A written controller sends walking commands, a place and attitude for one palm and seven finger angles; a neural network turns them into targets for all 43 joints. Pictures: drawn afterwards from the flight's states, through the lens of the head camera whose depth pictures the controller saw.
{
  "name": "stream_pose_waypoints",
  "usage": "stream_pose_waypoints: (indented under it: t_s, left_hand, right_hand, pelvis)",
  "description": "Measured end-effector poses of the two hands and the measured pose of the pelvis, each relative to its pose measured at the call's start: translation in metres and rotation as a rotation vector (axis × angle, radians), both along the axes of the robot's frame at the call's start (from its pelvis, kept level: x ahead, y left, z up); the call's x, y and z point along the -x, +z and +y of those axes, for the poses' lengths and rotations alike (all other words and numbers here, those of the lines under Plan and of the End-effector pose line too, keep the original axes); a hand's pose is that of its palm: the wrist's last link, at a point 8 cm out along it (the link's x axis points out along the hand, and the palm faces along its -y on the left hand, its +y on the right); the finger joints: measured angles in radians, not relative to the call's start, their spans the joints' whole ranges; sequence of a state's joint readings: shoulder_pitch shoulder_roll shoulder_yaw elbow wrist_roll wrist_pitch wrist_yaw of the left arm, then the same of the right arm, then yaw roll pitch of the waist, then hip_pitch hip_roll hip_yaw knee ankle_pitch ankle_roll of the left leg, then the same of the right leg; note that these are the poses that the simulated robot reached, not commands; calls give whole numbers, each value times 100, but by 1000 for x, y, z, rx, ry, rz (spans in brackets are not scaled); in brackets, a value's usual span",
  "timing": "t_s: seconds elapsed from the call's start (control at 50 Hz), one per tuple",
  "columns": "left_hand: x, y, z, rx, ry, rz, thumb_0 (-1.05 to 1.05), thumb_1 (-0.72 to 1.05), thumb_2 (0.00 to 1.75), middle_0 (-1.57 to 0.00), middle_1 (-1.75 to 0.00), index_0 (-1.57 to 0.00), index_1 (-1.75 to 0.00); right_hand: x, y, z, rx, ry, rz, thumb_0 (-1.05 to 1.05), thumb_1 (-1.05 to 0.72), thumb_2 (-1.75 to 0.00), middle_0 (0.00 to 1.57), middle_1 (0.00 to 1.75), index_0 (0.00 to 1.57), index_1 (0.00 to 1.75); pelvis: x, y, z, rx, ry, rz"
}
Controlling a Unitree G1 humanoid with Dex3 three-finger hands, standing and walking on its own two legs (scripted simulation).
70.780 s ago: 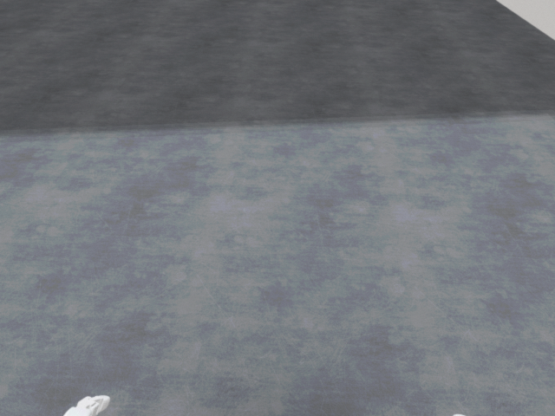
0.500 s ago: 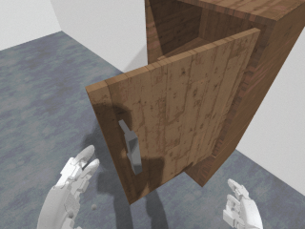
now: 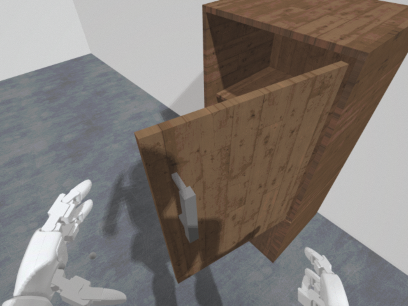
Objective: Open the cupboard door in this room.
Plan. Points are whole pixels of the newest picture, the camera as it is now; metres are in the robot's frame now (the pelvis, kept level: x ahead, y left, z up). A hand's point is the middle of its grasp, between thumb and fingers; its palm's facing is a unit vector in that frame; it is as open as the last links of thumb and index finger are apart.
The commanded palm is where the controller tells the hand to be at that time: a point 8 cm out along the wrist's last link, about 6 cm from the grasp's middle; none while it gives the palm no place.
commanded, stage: draw the hand back to the body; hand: left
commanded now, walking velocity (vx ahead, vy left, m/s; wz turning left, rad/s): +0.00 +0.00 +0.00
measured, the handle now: (184, 208) +0.27 +0.07 +0.09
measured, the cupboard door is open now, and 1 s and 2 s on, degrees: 78 78 78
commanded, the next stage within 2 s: step back with the hand held close in 0.96 s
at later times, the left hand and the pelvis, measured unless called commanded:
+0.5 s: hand (51, 216) +0.20 +0.25 +0.16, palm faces +0.36 -0.84 -0.42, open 10.0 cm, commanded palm +0.15 +0.30 +0.19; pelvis +0.02 +0.01 +0.02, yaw -1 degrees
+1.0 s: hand (45, 212) +0.20 +0.25 +0.18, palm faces +0.39 -0.82 -0.41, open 7.4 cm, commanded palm +0.15 +0.30 +0.20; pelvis +0.01 +0.00 +0.02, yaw -1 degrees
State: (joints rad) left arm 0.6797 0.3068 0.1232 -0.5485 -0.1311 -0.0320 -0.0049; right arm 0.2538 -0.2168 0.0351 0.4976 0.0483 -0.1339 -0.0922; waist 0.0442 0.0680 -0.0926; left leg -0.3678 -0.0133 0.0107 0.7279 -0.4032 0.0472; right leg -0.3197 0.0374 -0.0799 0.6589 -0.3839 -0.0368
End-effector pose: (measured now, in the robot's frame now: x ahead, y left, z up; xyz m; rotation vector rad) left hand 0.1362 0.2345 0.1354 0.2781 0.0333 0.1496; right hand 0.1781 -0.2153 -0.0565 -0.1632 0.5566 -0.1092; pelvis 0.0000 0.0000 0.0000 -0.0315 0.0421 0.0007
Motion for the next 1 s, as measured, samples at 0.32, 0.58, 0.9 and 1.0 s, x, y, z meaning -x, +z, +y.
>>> stream_pose_waypoints:
  t_s: [0.32,0.58,0.9,1.0]
  left_hand:
    - [-15,30,34,-137,155,-45,0,15,57,-18,-30,-18,-30]
    - [-27,54,60,-198,223,-132,1,60,77,-20,-30,-20,-30]
    - [-25,55,55,-187,214,-143,1,88,89,-21,-30,-21,-30]
    - [-21,59,53,-194,221,-159,1,89,89,-21,-30,-21,-30]
  right_hand:
    - [-10,0,13,2,36,93,2,-91,-90,20,30,21,30]
    - [-14,4,5,14,29,122,2,-91,-90,20,30,21,30]
    - [3,1,-9,20,2,152,2,-91,-90,20,30,20,30]
    - [5,0,-8,11,6,149,2,-91,-90,20,30,20,30]
  pelvis:
    - [-13,18,10,-16,-8,-54]
    - [-16,22,8,-17,-16,-73]
    - [-10,24,3,-18,-20,-88]
    - [-8,24,1,-19,-20,-94]
